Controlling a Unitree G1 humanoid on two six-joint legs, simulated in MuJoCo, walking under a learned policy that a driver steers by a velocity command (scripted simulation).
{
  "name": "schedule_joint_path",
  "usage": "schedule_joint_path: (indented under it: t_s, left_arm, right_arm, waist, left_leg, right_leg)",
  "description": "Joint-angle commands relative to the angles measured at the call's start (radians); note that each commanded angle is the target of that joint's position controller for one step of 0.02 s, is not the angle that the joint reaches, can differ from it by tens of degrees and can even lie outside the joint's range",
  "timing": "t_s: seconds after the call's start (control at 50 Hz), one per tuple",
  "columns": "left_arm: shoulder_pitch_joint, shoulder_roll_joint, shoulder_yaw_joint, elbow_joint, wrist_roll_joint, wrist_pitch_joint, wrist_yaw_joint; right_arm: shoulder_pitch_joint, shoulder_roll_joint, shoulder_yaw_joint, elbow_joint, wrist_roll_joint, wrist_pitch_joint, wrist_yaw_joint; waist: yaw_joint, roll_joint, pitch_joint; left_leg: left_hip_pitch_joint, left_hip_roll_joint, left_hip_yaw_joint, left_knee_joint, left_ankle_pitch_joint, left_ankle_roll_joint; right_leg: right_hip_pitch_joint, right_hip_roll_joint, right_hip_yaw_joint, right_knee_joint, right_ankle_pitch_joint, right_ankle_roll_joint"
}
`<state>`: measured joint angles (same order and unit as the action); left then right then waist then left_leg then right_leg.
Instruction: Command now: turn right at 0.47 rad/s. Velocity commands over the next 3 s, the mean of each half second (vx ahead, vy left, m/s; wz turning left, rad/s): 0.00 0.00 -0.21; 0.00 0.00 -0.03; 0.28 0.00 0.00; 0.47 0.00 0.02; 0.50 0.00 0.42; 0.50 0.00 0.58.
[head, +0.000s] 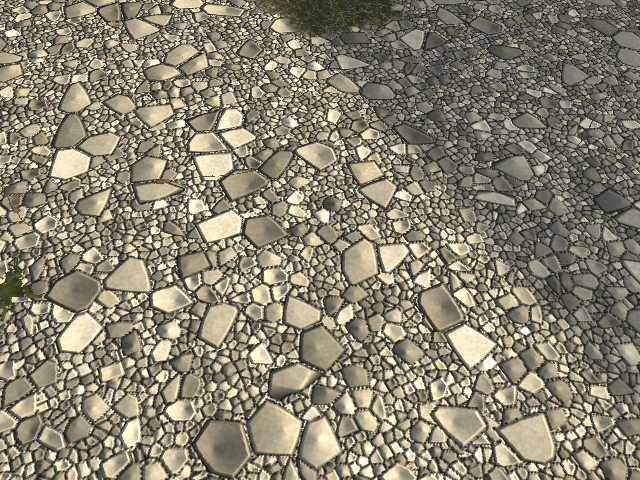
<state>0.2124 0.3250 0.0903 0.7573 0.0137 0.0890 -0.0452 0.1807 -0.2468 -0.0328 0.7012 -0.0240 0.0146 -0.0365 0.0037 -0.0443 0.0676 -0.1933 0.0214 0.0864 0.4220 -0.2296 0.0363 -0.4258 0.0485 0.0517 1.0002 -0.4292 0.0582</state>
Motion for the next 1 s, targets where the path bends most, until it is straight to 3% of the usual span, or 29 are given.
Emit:
schedule_joint_path:
  t_s: [0.02, 0.1, 0.14, 0.16, 0.18, 0.2, 0.22, 0.24, 0.26, 0.3, 0.36, 0.44, 0.48, 0.5, 0.52, 0.56, 0.58, 0.8, 1.0]
  left_arm:
    - [-0.05, 0.035, -0.005, -0.087, -0.005, -0.01, -0.002]
    - [-0.017, 0.031, -0.017, -0.078, -0.014, -0.021, 0.014]
    - [0.029, 0.035, -0.024, -0.057, 0.006, -0.041, 0.027]
    - [0.039, 0.099, -0.018, -0.062, 0.026, -0.057, 0.034]
    - [0.006, 0.187, -0.005, -0.077, 0.011, -0.066, 0.036]
    - [0.035, 0.127, -0.015, -0.057, 0.007, -0.073, 0.041]
    - [-0.018, 0.073, -0.036, -0.054, 0.006, -0.077, 0.044]
    - [-0.07, 0.045, -0.048, -0.055, 0.008, -0.075, 0.049]
    - [-0.086, 0.048, -0.049, -0.051, 0.005, -0.077, 0.058]
    - [-0.066, 0.04, -0.056, -0.033, 0.001, -0.081, 0.063]
    - [-0.056, 0.036, -0.061, -0.004, 0.003, -0.083, 0.062]
    - [-0.064, 0.041, -0.061, 0.034, 0.006, -0.081, 0.066]
    - [-0.081, 0.033, -0.064, 0.049, -0.005, -0.083, 0.069]
    - [-0.065, 0.015, -0.07, 0.058, -0.003, -0.088, 0.068]
    - [-0.021, 0.01, -0.066, 0.074, -0.005, -0.086, 0.063]
    - [-0.042, 0.023, -0.062, 0.118, 0.0, -0.082, 0.065]
    - [-0.038, 0.026, -0.06, 0.133, -0.002, -0.083, 0.065]
    - [0.005, 0.001, -0.068, 0.276, -0.004, -0.088, 0.075]
    - [0.053, -0.02, -0.081, 0.354, -0.005, -0.089, 0.082]
  right_arm:
    - [0.047, -0.177, -0.051, -0.028, -0.002, -0.01, 0.008]
    - [0.031, -0.201, -0.057, -0.007, 0.001, -0.002, 0.029]
    - [0.032, -0.191, -0.053, 0.009, 0.015, 0.005, 0.032]
    - [0.071, -0.133, -0.038, 0.002, 0.01, 0.007, 0.037]
    - [0.046, -0.058, -0.013, -0.038, 0.012, 0.017, 0.033]
    - [0.013, -0.116, -0.025, -0.018, 0.013, 0.035, 0.022]
    - [0.02, -0.119, -0.029, -0.004, 0.023, 0.042, 0.027]
    - [0.035, -0.123, -0.032, 0.017, 0.023, 0.04, 0.03]
    - [0.047, -0.135, -0.038, 0.03, 0.013, 0.038, 0.032]
    - [0.088, -0.127, -0.036, 0.066, 0.003, 0.037, 0.034]
    - [0.07, -0.089, -0.022, 0.082, 0.013, 0.041, 0.031]
    - [0.079, -0.084, -0.017, 0.116, 0.017, 0.038, 0.015]
    - [0.113, -0.076, -0.009, 0.146, 0.007, 0.022, 0.007]
    - [0.118, -0.103, -0.01, 0.153, -0.004, 0.008, 0.005]
    - [0.072, -0.155, -0.019, 0.158, 0.005, 0.0, 0.01]
    - [0.059, -0.1, -0.007, 0.18, 0.011, -0.012, 0.023]
    - [0.062, -0.098, -0.006, 0.193, 0.01, -0.014, 0.021]
    - [0.079, -0.076, 0.006, 0.301, 0.012, -0.018, 0.005]
    - [0.097, -0.047, 0.021, 0.367, 0.013, -0.02, 0.002]
  waist:
    - [-0.041, 0.212, -0.094]
    - [-0.022, 0.24, -0.11]
    - [0.022, 0.174, -0.108]
    - [0.004, -0.011, -0.142]
    - [-0.003, -0.219, -0.101]
    - [0.04, -0.131, -0.105]
    - [0.006, -0.104, -0.074]
    - [-0.016, -0.093, -0.054]
    - [-0.022, -0.116, -0.048]
    - [-0.021, -0.093, -0.092]
    - [-0.007, -0.077, -0.088]
    - [-0.004, -0.08, -0.073]
    - [-0.035, -0.029, -0.08]
    - [-0.025, 0.008, -0.092]
    - [0.033, 0.09, -0.048]
    - [-0.001, 0.108, -0.024]
    - [-0.003, 0.117, -0.028]
    - [-0.008, 0.053, -0.018]
    - [-0.003, 0.052, -0.011]
  left_leg:
    - [0.15, 0.24, -0.154, -0.064, 0.436, 0.174]
    - [0.098, 0.235, -0.141, 0.003, 0.498, 0.162]
    - [0.001, 0.202, -0.101, 0.084, 0.395, 0.082]
    - [-0.132, 0.135, -0.039, 0.227, 0.153, 0.01]
    - [-0.246, -0.006, 0.003, 0.277, -0.325, -0.04]
    - [-0.19, 0.028, -0.093, 0.388, -0.364, -0.043]
    - [-0.196, 0.023, -0.107, 0.424, -0.323, -0.04]
    - [-0.193, 0.027, -0.115, 0.412, -0.267, -0.04]
    - [-0.2, 0.02, -0.103, 0.409, -0.222, -0.044]
    - [-0.163, 0.005, -0.093, 0.411, -0.195, -0.057]
    - [-0.117, 0.002, -0.089, 0.305, -0.19, -0.064]
    - [-0.032, -0.015, -0.077, 0.114, -0.131, -0.052]
    - [0.113, 0.015, -0.106, -0.078, 0.105, -0.039]
    - [0.176, 0.082, -0.181, -0.098, 0.171, -0.03]
    - [0.092, 0.109, -0.214, -0.063, 0.203, -0.006]
    - [0.002, 0.091, -0.194, -0.086, 0.126, -0.006]
    - [0.002, 0.082, -0.189, -0.099, 0.114, -0.011]
    - [0.042, 0.077, -0.19, -0.12, 0.074, 0.007]
    - [0.029, 0.069, -0.189, -0.123, 0.077, 0.012]
  right_leg:
    - [-0.016, -0.007, -0.04, -0.144, -0.046, -0.01]
    - [0.144, 0.011, -0.098, -0.385, 0.003, -0.052]
    - [0.314, -0.004, -0.069, -0.695, 0.265, -0.077]
    - [0.443, -0.189, 0.173, -0.778, 0.306, -0.105]
    - [0.361, -0.406, 0.394, -0.751, 0.614, -0.236]
    - [0.318, -0.4, 0.347, -0.717, 0.641, -0.31]
    - [0.302, -0.351, 0.274, -0.718, 0.627, -0.307]
    - [0.291, -0.294, 0.213, -0.726, 0.591, -0.27]
    - [0.312, -0.256, 0.177, -0.719, 0.631, -0.245]
    - [0.347, -0.231, 0.126, -0.688, 0.761, -0.241]
    - [0.337, -0.226, 0.122, -0.684, 0.667, -0.242]
    - [0.291, -0.224, 0.167, -0.675, 0.515, -0.237]
    - [0.216, -0.2, 0.168, -0.664, 0.401, -0.181]
    - [0.173, -0.172, 0.162, -0.657, 0.331, -0.147]
    - [0.19, -0.099, 0.108, -0.691, 0.256, -0.131]
    - [0.29, -0.092, 0.089, -0.682, 0.284, -0.123]
    - [0.309, -0.097, 0.089, -0.671, 0.315, -0.124]
    - [0.27, -0.104, 0.084, -0.702, 0.31, -0.106]
    - [0.27, -0.111, 0.076, -0.695, 0.32, -0.101]
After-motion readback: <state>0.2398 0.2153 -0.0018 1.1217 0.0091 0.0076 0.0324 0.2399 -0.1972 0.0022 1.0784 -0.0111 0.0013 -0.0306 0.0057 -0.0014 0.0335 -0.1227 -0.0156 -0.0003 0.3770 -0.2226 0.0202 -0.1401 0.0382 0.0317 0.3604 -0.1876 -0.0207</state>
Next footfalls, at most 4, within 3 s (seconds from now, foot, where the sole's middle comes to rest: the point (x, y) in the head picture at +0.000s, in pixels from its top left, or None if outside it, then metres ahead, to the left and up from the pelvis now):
0.16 right None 0.02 -0.12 -0.78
0.50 left None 0.02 0.09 -0.78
1.76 left None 0.41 0.00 -0.78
2.30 right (392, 364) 0.72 -0.18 -0.78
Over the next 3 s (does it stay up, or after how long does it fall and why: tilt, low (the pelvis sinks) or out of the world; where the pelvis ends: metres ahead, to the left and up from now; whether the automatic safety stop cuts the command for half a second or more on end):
stays up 0.89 0.03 -0.01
